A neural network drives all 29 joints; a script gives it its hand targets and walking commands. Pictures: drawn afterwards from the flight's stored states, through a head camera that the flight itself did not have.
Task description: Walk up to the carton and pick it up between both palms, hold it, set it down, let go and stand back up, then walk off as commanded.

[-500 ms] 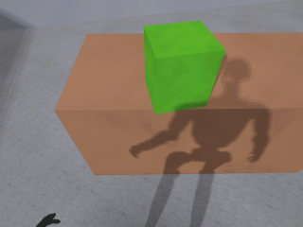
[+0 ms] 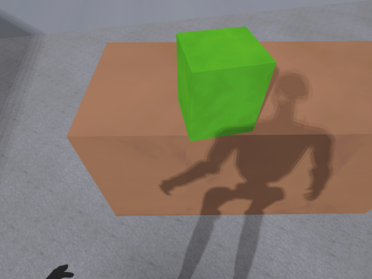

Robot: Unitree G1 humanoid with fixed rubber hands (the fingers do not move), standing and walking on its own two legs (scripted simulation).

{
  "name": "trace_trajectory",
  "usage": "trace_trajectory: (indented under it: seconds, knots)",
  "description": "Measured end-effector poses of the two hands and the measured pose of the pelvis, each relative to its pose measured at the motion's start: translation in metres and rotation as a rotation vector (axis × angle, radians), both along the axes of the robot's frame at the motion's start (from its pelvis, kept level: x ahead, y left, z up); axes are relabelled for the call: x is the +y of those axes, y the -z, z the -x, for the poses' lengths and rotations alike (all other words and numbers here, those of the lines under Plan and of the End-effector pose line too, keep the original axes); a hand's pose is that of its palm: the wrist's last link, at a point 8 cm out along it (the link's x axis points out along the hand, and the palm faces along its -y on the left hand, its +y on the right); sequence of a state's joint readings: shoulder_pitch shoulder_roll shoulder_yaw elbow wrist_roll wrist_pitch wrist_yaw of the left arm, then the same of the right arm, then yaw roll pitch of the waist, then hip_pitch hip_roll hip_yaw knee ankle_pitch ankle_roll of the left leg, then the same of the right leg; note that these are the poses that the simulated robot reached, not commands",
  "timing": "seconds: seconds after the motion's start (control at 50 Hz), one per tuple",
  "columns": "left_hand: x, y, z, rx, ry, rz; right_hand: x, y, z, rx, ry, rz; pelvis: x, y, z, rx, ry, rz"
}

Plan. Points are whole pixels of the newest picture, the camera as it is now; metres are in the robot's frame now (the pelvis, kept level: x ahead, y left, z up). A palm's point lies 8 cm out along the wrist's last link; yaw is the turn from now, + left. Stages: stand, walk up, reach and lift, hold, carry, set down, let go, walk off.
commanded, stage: walk up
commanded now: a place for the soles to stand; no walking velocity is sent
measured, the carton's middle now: (217, 85) +0.65 -0.06 +0.05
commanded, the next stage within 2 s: none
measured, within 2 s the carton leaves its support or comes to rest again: neither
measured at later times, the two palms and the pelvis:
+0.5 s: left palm out of the picture +0.11 +0.32 -0.10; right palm out of the picture +0.05 -0.31 -0.10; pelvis +0.00 +0.00 +0.00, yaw +0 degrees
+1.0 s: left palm out of the picture +0.10 +0.32 -0.10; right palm out of the picture +0.05 -0.31 -0.11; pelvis +0.00 +0.00 +0.00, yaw +0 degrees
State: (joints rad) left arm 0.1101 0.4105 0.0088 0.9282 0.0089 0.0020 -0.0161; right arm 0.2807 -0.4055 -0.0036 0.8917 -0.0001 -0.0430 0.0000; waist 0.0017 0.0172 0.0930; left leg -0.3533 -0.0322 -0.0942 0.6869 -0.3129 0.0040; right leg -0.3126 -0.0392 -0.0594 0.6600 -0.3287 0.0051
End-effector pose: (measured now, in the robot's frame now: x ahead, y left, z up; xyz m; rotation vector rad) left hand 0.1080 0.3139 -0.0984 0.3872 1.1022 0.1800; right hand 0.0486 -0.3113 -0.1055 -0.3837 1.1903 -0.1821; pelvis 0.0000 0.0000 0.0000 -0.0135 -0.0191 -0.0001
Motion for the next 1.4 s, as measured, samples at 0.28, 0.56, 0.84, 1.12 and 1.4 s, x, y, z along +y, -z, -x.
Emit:
trace_trajectory:
  seconds: [0.28, 0.56, 0.84, 1.12, 1.4]
  knots:
    - [0.003, 0.001, 0.002, 0.000, -0.003, 0.002, 0.002, -0.002, -0.002, -0.005, -0.002, 0.007, 0.003, 0.000, 0.000, 0.000, -0.002, 0.000]
    - [0.005, 0.000, 0.004, 0.002, -0.006, -0.002, 0.003, -0.001, -0.002, -0.007, -0.004, 0.003, 0.003, 0.000, 0.000, -0.001, -0.004, 0.000]
    - [-0.001, -0.002, 0.008, -0.002, -0.010, -0.005, -0.002, 0.000, -0.002, -0.015, -0.006, -0.001, -0.003, 0.000, 0.002, -0.005, -0.006, -0.003]
    - [-0.005, -0.002, 0.011, -0.002, -0.014, -0.001, -0.004, 0.000, -0.003, -0.023, -0.004, -0.005, -0.005, -0.001, 0.003, -0.006, -0.006, -0.003]
    - [-0.003, -0.001, 0.008, -0.009, -0.012, 0.004, -0.004, -0.003, -0.003, -0.024, -0.005, 0.004, -0.003, -0.001, 0.003, -0.006, -0.007, -0.001]
